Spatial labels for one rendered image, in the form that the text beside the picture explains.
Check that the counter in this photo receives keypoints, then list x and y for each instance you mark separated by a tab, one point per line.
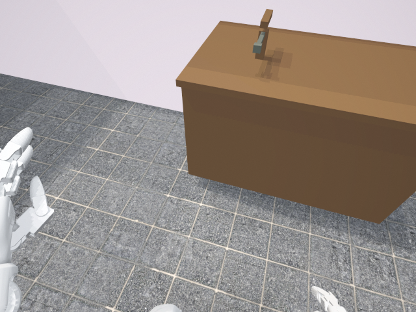
325	121

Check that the tap lever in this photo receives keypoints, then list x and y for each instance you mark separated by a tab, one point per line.
258	45

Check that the robot left hand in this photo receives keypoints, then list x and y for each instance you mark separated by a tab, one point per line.
13	159

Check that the robot left forearm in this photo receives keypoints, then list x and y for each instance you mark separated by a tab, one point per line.
10	294

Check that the robot right hand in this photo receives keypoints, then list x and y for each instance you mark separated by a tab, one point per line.
327	300

